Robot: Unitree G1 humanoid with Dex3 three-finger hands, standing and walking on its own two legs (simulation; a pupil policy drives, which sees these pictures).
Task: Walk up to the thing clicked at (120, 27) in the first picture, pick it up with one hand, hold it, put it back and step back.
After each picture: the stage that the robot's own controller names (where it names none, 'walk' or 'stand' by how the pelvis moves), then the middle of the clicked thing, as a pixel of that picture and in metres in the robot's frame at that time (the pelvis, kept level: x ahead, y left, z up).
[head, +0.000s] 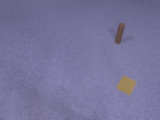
stand; (119, 33) +1.44 -0.45 -0.65
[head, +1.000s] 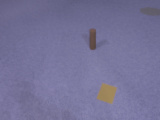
walk; (92, 39) +1.36 -0.03 -0.62
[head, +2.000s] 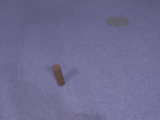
walk; (58, 75) +0.86 +0.29 -0.65
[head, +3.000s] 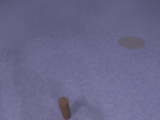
walk; (65, 109) +0.56 +0.19 -0.64
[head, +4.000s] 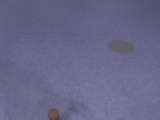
stand; out of the picture +0.46 +0.18 -0.64
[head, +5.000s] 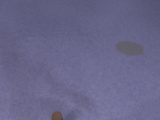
stand; out of the picture +0.42 +0.16 -0.64
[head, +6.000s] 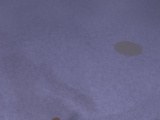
stand; out of the picture +0.39 +0.18 -0.65
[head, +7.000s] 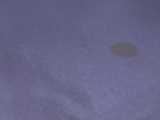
stand; out of the picture +0.35 +0.18 -0.66
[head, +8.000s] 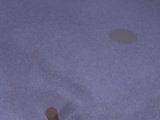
stand; (53, 118) +0.39 +0.18 -0.64
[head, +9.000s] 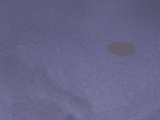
stand; out of the picture +0.37 +0.21 -0.66
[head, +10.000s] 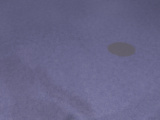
stand; out of the picture +0.39 +0.21 -0.66
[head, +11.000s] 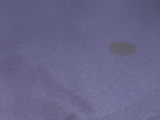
stand; out of the picture +0.39 +0.21 -0.66
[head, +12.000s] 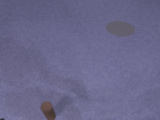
go down; (49, 112) +0.41 +0.20 -0.62
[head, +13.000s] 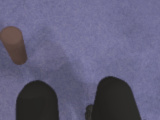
go down; (16, 48) +0.47 +0.23 -0.24
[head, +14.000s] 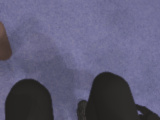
close in; out of the picture +0.46 +0.25 -0.22
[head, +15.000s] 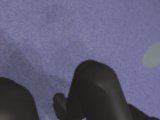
close in; out of the picture +0.46 +0.28 -0.16
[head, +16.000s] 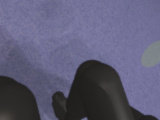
lift; out of the picture +0.44 +0.28 -0.16
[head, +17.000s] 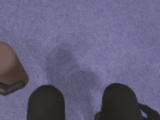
lift; (10, 71) +0.34 +0.23 -0.02
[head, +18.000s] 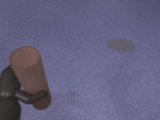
hold; (35, 83) +0.32 +0.15 +0.08
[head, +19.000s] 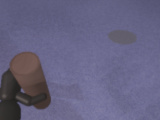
hold; (35, 85) +0.32 +0.16 +0.04
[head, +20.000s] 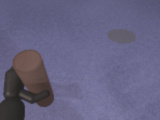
crouch; (38, 83) +0.33 +0.15 +0.04
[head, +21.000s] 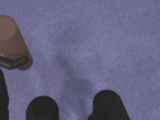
crouch; (14, 49) +0.44 +0.19 -0.04
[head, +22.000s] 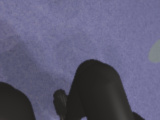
lower; out of the picture +0.45 +0.28 -0.17
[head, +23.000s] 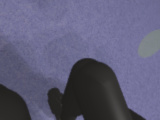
lower; out of the picture +0.46 +0.28 -0.17
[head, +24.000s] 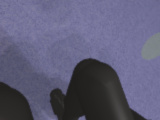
lower; out of the picture +0.45 +0.28 -0.17
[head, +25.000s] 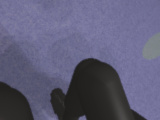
lower; out of the picture +0.45 +0.29 -0.17
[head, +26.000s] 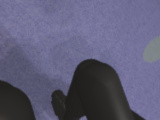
loosen; out of the picture +0.45 +0.24 -0.16
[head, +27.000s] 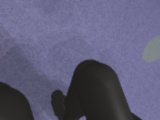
withdraw; out of the picture +0.46 +0.26 -0.17
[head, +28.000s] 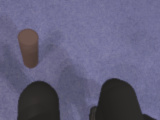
walk; (29, 51) +0.47 +0.21 -0.24
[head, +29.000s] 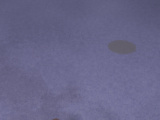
stand; out of the picture +0.40 +0.16 -0.59
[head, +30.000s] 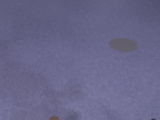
stand; out of the picture +0.40 +0.17 -0.60
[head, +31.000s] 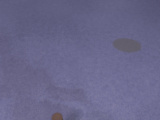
stand; out of the picture +0.41 +0.16 -0.61
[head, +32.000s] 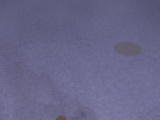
walk; out of the picture +0.43 +0.16 -0.65
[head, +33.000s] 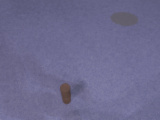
walk; (66, 94) +0.52 +0.11 -0.63
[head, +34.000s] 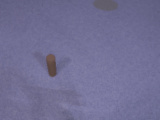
walk; (51, 66) +0.75 +0.20 -0.64
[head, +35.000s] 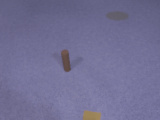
stand; (66, 61) +1.02 +0.21 -0.64
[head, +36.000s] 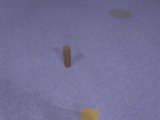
stand; (67, 57) +1.02 +0.16 -0.65
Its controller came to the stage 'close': yes
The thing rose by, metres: 0.68
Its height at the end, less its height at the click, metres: +0.00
